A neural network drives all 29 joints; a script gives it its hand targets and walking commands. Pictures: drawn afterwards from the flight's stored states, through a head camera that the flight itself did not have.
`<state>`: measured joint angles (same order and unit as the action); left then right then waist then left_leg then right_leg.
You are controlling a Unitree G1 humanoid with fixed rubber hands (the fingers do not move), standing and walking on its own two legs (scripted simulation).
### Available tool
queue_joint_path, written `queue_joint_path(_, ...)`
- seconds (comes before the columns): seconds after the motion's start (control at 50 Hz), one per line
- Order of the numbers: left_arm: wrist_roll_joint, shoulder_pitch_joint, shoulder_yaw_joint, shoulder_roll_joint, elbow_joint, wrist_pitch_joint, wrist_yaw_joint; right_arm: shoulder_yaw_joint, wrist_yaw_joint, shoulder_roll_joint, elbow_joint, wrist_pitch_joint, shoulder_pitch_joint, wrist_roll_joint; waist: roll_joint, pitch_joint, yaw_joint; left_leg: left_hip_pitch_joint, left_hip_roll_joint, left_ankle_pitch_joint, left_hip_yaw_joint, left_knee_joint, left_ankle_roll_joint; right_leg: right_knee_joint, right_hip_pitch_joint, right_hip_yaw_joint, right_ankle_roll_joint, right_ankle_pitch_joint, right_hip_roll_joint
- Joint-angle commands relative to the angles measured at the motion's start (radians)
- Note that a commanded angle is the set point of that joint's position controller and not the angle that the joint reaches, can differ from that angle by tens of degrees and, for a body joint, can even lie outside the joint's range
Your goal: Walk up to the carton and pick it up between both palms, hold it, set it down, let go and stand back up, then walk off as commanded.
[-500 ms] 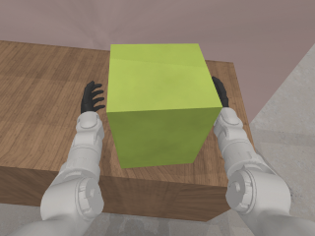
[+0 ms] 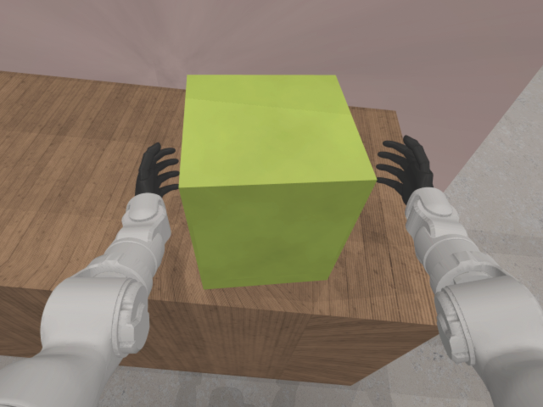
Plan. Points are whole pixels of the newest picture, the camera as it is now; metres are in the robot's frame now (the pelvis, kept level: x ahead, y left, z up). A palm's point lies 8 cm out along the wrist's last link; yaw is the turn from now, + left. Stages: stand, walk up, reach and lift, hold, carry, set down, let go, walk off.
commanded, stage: set down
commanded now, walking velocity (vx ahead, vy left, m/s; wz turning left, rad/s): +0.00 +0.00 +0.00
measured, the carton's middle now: (265, 189) +0.45 +0.04 +0.04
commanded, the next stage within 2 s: none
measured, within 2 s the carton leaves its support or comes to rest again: neither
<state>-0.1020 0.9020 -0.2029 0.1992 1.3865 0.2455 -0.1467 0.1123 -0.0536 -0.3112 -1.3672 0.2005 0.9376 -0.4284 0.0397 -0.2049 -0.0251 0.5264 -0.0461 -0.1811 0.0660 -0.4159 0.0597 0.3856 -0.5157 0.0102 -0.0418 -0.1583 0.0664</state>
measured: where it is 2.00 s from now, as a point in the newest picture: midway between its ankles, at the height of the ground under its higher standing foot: outside the picture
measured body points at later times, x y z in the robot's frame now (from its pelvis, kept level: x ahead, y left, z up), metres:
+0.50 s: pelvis -0.01 -0.01 +0.00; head +0.05 +0.01 +0.44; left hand +0.38 +0.22 +0.02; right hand +0.44 -0.20 +0.08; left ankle +0.00 +0.15 -0.74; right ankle +0.00 -0.09 -0.74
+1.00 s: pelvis -0.08 +0.00 +0.00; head -0.05 +0.01 +0.44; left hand +0.30 +0.23 +0.04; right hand +0.33 -0.20 +0.06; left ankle +0.00 +0.15 -0.74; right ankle +0.00 -0.09 -0.74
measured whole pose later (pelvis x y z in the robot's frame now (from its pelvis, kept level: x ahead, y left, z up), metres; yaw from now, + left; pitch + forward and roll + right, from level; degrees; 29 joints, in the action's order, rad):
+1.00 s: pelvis -0.08 +0.00 +0.00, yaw -1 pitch +12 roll -1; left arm -0.12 0.48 -0.17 0.16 0.77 0.08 -0.16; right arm 0.17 -0.10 -0.34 -1.01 0.12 0.66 -0.39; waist 0.03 -0.18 -0.03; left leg 0.56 -0.05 -0.08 0.07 -0.42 0.07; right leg 0.39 -0.55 0.01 -0.04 -0.07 0.08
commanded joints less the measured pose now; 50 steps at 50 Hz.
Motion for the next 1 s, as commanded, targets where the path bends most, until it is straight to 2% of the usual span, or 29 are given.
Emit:
queue_joint_path(0.0,-0.144,0.507,0.146,0.180,-0.114,0.129,0.012,0.126,-0.011,-0.227,0.137,0.084,0.559,-0.044,-0.089,-0.639,-0.201,-0.086,0.015,0.389,-0.194,-0.102,0.026,0.109,0.203,-0.021,0.063,0.343,-0.019)
queue_joint_path(0.1,-0.139,0.427,0.121,0.166,-0.111,0.141,0.045,0.151,0.000,-0.224,0.156,0.117,0.508,-0.052,-0.079,-0.669,-0.180,-0.060,0.026,0.422,-0.195,-0.090,0.022,0.120,0.311,-0.015,0.087,0.493,-0.030)
queue_joint_path(0.2,-0.105,0.295,0.092,0.149,-0.204,0.127,0.062,0.160,0.013,-0.229,0.172,0.153,0.405,-0.057,-0.097,-0.670,-0.168,-0.110,0.029,0.513,-0.182,-0.079,0.026,0.135,0.384,-0.019,0.096,0.643,-0.022)
queue_joint_path(0.26,-0.069,0.167,0.082,0.124,-0.305,0.100,0.064,0.164,0.015,-0.243,0.172,0.169,0.303,-0.061,-0.121,-0.647,-0.158,-0.179,0.027,0.601,-0.166,-0.080,0.031,0.139,0.418,-0.026,0.092,0.712,-0.012)
queue_joint_path(0.32,-0.030,0.065,0.069,0.100,-0.395,0.056,0.065,0.165,0.013,-0.247,0.165,0.169,0.229,-0.052,-0.143,-0.606,-0.151,-0.258,0.024,0.654,-0.151,-0.075,0.029,0.129,0.400,-0.034,0.088,0.707,-0.011)
queue_joint_path(0.38,0.009,-0.018,0.050,0.096,-0.513,0.012,0.065,0.153,0.013,-0.257,0.186,0.161,0.155,-0.037,-0.140,-0.584,-0.138,-0.306,0.032,0.661,-0.147,-0.063,0.024,0.108,0.433,-0.033,0.084,0.696,-0.009)
queue_joint_path(0.46,0.042,-0.083,0.026,0.109,-0.733,-0.018,0.060,0.117,0.013,-0.266,0.273,0.150,0.083,-0.024,-0.134,-0.609,-0.115,-0.311,0.047,0.628,-0.149,-0.042,0.024,0.085,0.518,-0.020,0.083,0.678,0.000)
queue_joint_path(0.52,0.041,-0.080,0.018,0.129,-0.868,-0.029,0.048,0.078,0.006,-0.276,0.370,0.133,0.084,-0.019,-0.135,-0.635,-0.103,-0.293,0.055,0.559,-0.148,-0.022,0.023,0.061,0.526,-0.010,0.080,0.581,0.002)
queue_joint_path(0.58,0.015,-0.093,0.045,0.128,-0.942,-0.046,0.033,0.036,-0.006,-0.283,0.482,0.107,0.078,-0.009,-0.118,-0.633,-0.091,-0.275,0.058,0.434,-0.144,0.000,0.012,0.032,0.491,-0.006,0.072,0.409,0.000)
queue_joint_path(0.64,-0.027,-0.072,0.099,0.112,-0.897,-0.076,0.019,-0.002,-0.021,-0.269,0.534,0.059,0.080,0.012,-0.099,-0.545,-0.077,-0.228,0.055,0.212,-0.138,0.033,-0.005,-0.010,0.403,-0.005,0.062,0.121,-0.015)
queue_joint_path(0.68,-0.057,-0.025,0.137,0.103,-0.806,-0.098,0.010,-0.032,-0.032,-0.262,0.530,0.016,0.092,0.032,-0.076,-0.452,-0.065,-0.179,0.051,0.039,-0.137,0.066,-0.015,-0.041,0.344,0.002,0.056,-0.092,-0.030)
queue_joint_path(0.74,-0.078,-0.019,0.178,0.077,-0.706,-0.131,-0.001,-0.069,-0.045,-0.251,0.485,-0.030,0.062,0.053,-0.061,-0.339,-0.047,-0.147,0.046,-0.097,-0.131,0.100,-0.018,-0.068,0.311,0.012,0.040,-0.267,-0.042)
queue_joint_path(0.8,-0.089,-0.040,0.201,0.064,-0.693,-0.155,-0.006,-0.085,-0.053,-0.250,0.473,-0.059,0.015,0.057,-0.058,-0.293,-0.031,-0.162,0.048,-0.139,-0.119,0.097,-0.015,-0.073,0.310,0.010,0.029,-0.314,-0.041)
queue_joint_path(0.86,-0.083,-0.086,0.196,0.065,-0.738,-0.158,-0.011,-0.099,-0.057,-0.249,0.499,-0.060,-0.044,0.061,-0.061,-0.301,-0.026,-0.190,0.050,-0.124,-0.111,0.089,-0.012,-0.063,0.330,0.006,0.028,-0.290,-0.041)
queue_joint_path(0.98,-0.029,-0.217,0.152,0.073,-0.922,-0.156,-0.023,-0.130,-0.058,-0.264,0.586,-0.024,-0.189,0.072,-0.056,-0.361,-0.023,-0.246,0.048,-0.064,-0.102,0.088,-0.014,-0.049,0.396,0.006,0.039,-0.185,-0.040)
